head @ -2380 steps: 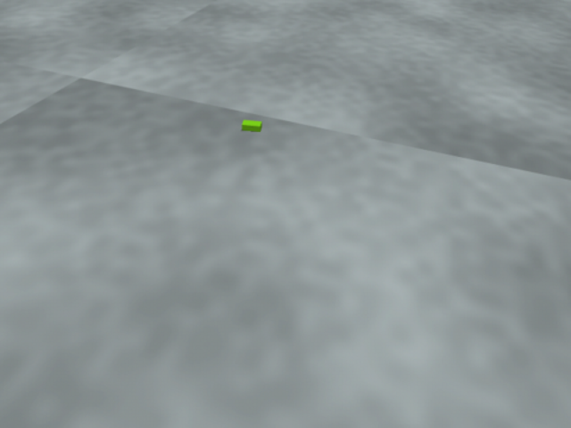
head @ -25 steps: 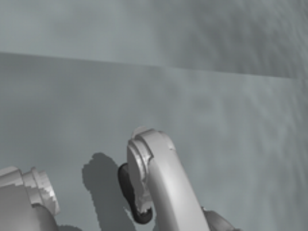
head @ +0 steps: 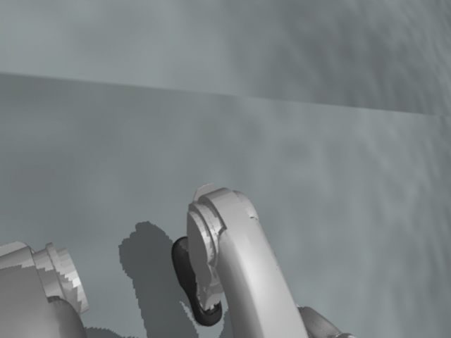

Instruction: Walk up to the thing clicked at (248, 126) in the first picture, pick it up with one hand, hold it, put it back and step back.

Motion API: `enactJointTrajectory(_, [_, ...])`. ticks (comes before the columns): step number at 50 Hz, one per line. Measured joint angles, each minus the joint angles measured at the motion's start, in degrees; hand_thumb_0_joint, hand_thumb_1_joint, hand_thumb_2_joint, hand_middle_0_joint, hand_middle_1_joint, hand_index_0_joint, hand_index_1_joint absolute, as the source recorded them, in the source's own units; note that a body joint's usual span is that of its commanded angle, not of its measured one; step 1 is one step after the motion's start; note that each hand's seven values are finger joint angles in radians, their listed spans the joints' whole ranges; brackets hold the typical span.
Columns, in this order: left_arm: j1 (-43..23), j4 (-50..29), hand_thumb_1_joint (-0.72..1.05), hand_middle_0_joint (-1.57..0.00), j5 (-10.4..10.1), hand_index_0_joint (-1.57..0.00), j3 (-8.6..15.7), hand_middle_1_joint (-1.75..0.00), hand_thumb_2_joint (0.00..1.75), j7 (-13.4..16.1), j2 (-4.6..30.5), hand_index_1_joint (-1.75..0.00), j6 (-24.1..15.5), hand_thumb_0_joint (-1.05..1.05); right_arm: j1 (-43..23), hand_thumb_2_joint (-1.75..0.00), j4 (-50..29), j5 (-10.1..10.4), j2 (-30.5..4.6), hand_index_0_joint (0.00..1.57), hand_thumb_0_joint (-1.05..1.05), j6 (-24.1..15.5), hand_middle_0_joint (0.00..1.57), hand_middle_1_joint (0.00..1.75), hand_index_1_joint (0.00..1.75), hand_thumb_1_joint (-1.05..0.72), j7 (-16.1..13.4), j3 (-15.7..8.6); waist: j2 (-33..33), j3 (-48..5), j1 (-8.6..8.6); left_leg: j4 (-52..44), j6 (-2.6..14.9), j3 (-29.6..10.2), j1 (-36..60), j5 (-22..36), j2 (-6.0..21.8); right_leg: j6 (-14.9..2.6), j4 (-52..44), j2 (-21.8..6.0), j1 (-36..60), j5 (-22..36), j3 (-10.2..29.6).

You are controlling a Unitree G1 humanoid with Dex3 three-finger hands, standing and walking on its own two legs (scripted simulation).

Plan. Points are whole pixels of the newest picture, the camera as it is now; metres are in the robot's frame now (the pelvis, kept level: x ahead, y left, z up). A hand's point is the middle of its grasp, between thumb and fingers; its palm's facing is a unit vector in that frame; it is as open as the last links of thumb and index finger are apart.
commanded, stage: open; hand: left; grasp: from above
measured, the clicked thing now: out of the picture +0.44 +0.33 -0.27
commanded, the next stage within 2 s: withdraw in 0.50 s
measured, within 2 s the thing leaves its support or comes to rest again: neither
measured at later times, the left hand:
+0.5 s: hand out of the picture +0.43 +0.34 -0.24, palm faces -0.44 -0.14 -0.88, open 13.2 cm
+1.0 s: hand out of the picture +0.45 +0.37 -0.13, palm faces -0.27 -0.08 -0.96, open 13.8 cm
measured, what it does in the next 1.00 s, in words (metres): stands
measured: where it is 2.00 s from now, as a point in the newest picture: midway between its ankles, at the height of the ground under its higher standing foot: (143, 332)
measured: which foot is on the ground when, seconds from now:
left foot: down 0.00-1.00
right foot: down 0.00-1.00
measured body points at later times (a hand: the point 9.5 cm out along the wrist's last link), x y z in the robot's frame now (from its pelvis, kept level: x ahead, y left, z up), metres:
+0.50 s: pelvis +0.00 +0.00 +0.00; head +0.26 +0.14 +0.34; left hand +0.45 +0.34 -0.19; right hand +0.07 -0.26 -0.05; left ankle +0.06 +0.13 -0.26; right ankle +0.12 -0.14 -0.26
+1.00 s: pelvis +0.01 +0.00 +0.02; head +0.23 +0.12 +0.40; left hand +0.46 +0.37 -0.08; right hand +0.09 -0.26 -0.06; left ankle +0.06 +0.13 -0.26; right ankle +0.12 -0.14 -0.26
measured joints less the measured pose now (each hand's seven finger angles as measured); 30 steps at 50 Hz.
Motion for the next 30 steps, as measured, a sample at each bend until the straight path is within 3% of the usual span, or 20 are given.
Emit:
enactJointTrajectory(13, [0.4,-0.4,-0.22,-0.35,0.9,-0.35,0.0,-0.71,0.75,0.9,-0.3,-0.72,-0.5,0.0,-0.3,-0.9,-0.4,0.1,0.0,0.2,0.0,0.1,0.2,0.3,0.3,-0.9,-0.2,0.2,0.0,0.0,-0.01,-0.2,-0.04,-0.2,0.1,0.3,0.1,-0.05,-0.3,0.0,0.1,0.3,-0.2])
enactJointTrajectory(30, [0.1,-1.1,-0.38,-0.18,-0.2,-0.18,0.0,-0.89,0.89,-0.3,0.1,-0.89,0.4,0.0,0.7,-0.89,-0.5,0.3,-0.7,0.2,0.01,-0.1,0.2,0.3,0.3,-0.9,-0.3,-0.2,-0.3,0.4,-0.12,-0.6,0.03,-0.1,0.1,0.1,0.0,-0.11,-0.7,-0.2,0.2,0.1,-0.2])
